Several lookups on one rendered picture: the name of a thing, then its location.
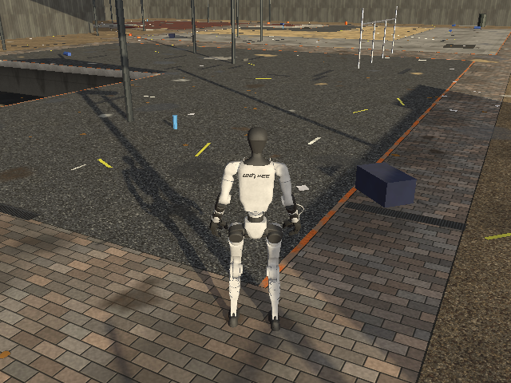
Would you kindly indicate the robot head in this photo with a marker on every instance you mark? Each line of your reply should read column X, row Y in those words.
column 257, row 139

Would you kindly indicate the left robot upper arm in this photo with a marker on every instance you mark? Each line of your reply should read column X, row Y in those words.
column 227, row 180

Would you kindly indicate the right robot upper arm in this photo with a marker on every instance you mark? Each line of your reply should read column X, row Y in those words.
column 284, row 182

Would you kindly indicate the right robot forearm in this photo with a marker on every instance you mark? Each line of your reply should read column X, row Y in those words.
column 292, row 211

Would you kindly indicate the left robot forearm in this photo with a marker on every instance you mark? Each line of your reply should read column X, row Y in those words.
column 218, row 210

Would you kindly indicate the left robot foot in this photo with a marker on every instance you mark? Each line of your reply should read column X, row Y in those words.
column 233, row 321

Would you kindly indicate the robot left hand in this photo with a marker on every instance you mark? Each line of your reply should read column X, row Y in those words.
column 219, row 225

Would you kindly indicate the robot right hand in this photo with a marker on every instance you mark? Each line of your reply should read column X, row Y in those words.
column 289, row 223

